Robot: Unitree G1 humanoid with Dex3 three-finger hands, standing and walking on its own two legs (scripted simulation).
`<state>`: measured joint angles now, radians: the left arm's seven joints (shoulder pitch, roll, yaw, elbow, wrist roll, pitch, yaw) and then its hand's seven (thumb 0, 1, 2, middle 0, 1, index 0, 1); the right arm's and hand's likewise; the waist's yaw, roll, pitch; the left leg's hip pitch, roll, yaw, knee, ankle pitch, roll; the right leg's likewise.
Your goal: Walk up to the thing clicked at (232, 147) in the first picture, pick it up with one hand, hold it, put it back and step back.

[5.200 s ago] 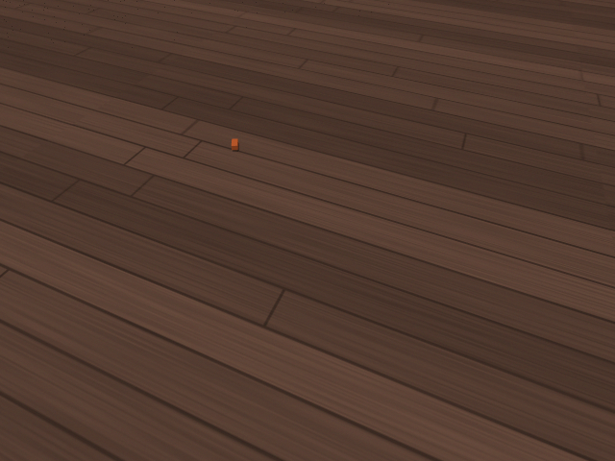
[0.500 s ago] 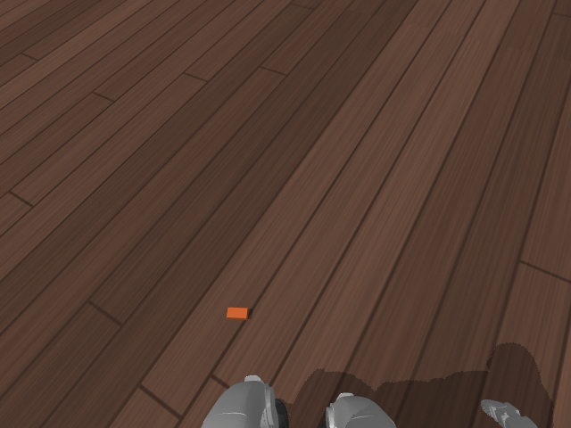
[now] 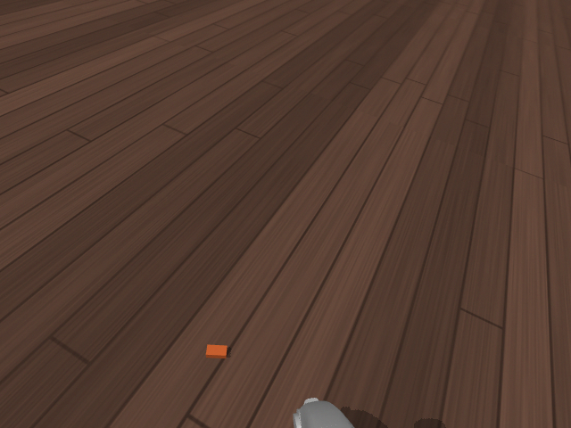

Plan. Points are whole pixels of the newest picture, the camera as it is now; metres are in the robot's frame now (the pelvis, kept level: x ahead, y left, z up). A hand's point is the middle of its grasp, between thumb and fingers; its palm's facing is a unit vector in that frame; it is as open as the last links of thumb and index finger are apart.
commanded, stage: walk up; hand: left
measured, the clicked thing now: (216, 351) +0.52 +0.12 -0.75
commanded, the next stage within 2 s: none
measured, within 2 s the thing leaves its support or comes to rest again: neither
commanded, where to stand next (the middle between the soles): +0.14 -0.07 m, yaw -2 degrees
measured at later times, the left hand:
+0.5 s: hand (131, 413) +0.20 +0.21 -0.14, palm faces -0.06 -0.93 -0.36, open 7.4 cm
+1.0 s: hand out of the picture +0.14 +0.20 -0.15, palm faces -0.03 -0.94 -0.35, open 7.4 cm
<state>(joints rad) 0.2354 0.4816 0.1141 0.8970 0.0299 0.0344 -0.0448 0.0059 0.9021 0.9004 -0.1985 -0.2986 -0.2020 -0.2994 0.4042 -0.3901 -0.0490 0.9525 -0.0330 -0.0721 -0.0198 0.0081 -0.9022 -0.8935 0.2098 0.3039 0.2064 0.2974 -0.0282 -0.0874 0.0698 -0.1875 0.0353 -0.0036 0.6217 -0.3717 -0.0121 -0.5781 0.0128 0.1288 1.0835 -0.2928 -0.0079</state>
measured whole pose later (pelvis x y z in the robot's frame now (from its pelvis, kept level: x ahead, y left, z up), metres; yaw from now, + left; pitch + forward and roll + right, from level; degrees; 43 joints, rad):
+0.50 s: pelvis +0.07 -0.04 -0.01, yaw -4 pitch -3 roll +0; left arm 0.14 0.35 0.03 0.89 0.00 0.00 -0.01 0.00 0.90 0.90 -0.20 -0.30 -0.21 -0.30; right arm 0.25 -0.38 0.00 0.92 0.01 -0.06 -0.03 0.01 -0.91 -0.89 0.21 0.30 0.20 0.30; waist 0.01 0.03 0.11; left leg -0.36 0.02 0.03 0.72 -0.32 0.01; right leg -0.30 -0.01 -0.01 0.70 -0.34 -0.01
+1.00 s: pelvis +0.06 -0.06 +0.01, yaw -2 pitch -4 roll +0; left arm 0.11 0.34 0.01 1.11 0.00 0.00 -0.01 0.01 0.90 0.90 -0.20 -0.30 -0.20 -0.30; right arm 0.04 -0.38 0.00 1.08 0.00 0.00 0.01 0.01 -0.91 -0.89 0.20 0.30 0.20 0.30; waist 0.02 0.02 0.09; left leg -0.28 0.03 0.00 0.50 -0.16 -0.02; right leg -0.18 0.00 -0.01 0.53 -0.29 0.00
